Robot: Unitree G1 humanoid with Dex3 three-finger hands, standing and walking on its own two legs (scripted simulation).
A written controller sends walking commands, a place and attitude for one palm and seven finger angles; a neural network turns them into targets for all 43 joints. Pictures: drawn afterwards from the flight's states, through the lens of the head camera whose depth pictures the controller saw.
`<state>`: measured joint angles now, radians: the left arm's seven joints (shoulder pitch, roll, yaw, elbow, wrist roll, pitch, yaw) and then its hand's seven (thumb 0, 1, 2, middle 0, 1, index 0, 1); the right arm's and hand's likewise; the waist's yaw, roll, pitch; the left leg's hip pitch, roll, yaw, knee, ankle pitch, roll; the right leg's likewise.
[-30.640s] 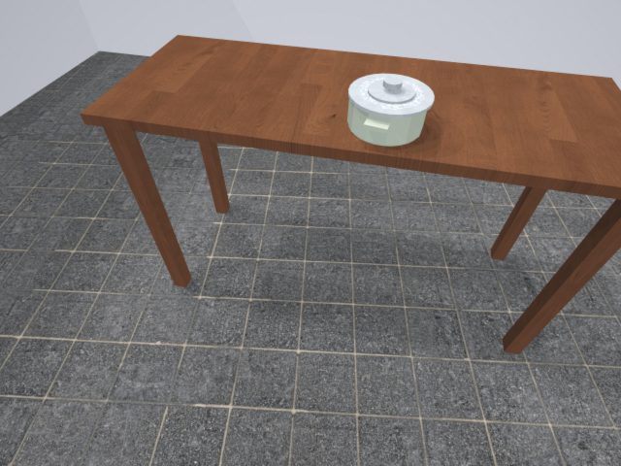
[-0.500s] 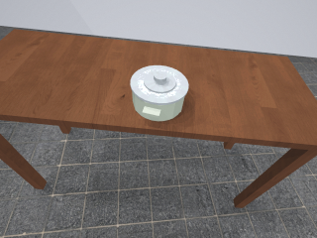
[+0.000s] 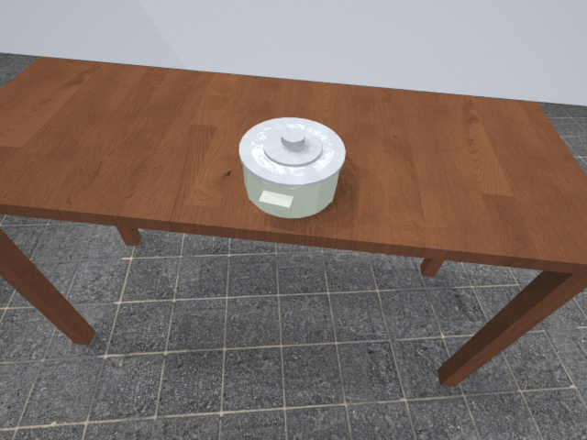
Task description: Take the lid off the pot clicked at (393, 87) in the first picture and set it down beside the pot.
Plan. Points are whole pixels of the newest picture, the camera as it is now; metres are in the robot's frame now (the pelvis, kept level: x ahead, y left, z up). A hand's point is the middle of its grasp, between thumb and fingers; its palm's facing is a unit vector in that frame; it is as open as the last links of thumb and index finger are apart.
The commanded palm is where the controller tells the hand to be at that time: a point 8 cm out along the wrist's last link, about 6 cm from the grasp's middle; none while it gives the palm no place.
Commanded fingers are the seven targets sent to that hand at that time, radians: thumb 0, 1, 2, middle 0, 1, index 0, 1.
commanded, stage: come to a stop and stand still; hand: left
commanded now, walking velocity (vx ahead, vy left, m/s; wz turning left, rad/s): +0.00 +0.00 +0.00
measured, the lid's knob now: (293, 137) +0.57 +0.04 +0.10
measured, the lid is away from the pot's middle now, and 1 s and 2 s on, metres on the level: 0.01 0.01 0.01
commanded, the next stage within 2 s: look again from close up in 0.86 s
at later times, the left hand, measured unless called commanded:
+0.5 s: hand out of the picture +0.01 +0.13 -0.18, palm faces +0.04 -0.99 -0.16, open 7.4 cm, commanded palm none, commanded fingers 0.00 0.90 0.90 -0.20 -0.30 -0.20 -0.30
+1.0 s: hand out of the picture +0.04 +0.12 -0.18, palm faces +0.02 -0.98 -0.18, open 7.4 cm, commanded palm none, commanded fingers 0.00 0.90 0.90 -0.20 -0.30 -0.20 -0.30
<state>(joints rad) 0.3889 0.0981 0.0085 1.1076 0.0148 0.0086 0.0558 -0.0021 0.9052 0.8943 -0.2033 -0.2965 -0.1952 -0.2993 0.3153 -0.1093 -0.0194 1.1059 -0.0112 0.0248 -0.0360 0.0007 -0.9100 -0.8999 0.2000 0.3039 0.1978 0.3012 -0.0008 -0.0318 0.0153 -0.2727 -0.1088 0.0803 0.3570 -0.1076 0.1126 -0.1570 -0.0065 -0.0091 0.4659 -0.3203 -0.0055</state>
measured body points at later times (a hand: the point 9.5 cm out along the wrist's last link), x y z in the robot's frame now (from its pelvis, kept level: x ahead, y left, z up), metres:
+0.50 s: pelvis +0.03 -0.03 +0.00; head +0.05 -0.01 +0.45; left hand +0.01 +0.18 -0.17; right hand +0.03 -0.25 -0.15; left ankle +0.06 +0.04 -0.74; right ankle -0.05 -0.12 -0.74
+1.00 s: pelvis +0.05 -0.04 +0.00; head +0.07 -0.03 +0.45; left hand +0.04 +0.17 -0.17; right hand +0.05 -0.26 -0.16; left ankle +0.06 +0.04 -0.74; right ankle -0.05 -0.12 -0.74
